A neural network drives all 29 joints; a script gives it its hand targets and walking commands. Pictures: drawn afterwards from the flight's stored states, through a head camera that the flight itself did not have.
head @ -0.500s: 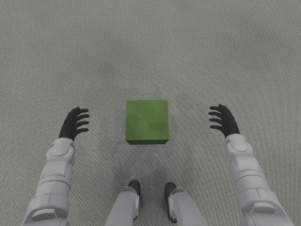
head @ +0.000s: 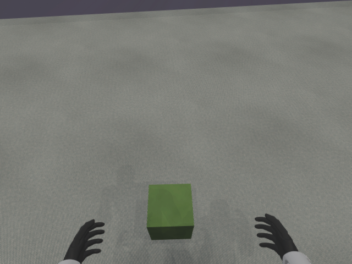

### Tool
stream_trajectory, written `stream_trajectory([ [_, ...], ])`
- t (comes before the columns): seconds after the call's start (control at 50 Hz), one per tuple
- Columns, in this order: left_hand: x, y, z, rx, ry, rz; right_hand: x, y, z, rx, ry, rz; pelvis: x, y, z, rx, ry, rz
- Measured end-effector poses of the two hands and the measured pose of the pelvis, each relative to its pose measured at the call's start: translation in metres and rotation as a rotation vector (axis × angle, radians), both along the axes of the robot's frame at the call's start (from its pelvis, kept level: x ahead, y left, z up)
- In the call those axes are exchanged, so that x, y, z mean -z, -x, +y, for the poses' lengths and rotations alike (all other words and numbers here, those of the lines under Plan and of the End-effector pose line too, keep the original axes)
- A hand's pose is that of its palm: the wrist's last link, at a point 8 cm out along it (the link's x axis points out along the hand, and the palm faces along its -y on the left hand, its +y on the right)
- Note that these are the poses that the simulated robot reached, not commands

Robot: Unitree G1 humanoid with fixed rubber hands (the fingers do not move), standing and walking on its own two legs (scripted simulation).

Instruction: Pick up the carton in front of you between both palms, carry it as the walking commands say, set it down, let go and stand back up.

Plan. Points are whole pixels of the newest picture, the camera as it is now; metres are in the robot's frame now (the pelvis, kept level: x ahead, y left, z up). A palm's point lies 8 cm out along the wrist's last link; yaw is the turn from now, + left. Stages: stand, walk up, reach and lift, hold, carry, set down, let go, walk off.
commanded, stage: let go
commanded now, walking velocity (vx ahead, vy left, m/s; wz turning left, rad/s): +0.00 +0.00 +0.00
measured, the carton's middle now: (170, 212) +0.44 +0.03 -0.65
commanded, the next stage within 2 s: stand in 0.34 s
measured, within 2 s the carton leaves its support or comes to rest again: neither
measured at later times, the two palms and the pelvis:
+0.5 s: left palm (57, 261) +0.16 +0.28 -0.08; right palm (297, 256) +0.15 -0.26 -0.08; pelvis +0.01 +0.01 -0.01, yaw +0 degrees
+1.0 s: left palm out of the picture +0.14 +0.30 -0.09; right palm (305, 262) +0.14 -0.28 -0.09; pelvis +0.02 +0.01 +0.00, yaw -1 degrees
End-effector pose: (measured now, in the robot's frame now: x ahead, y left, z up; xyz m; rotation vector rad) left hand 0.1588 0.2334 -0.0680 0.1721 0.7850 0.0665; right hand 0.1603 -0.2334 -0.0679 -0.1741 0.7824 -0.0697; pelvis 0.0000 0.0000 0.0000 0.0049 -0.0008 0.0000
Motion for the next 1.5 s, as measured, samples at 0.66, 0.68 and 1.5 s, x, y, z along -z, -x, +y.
stream_trajectory([
  [0.66, 0.02, 0.009, 0.061, -0.047, -0.18, 0.112, 0.013, 0.011, -0.045, 0.052, 0.209, 0.123, 0.005, -0.015, 0.009, 0.009, 0.009, 0.001],
  [0.68, 0.021, 0.009, 0.061, -0.047, -0.181, 0.116, 0.013, 0.011, -0.045, 0.053, 0.21, 0.126, 0.004, -0.016, 0.01, 0.009, 0.009, 0.001],
  [1.5, 0.03, 0.053, 0.074, -0.054, -0.208, 0.257, 0.025, 0.061, -0.061, 0.089, 0.22, 0.267, -0.004, 0.0, 0.01, 0.014, 0.006, -0.037],
])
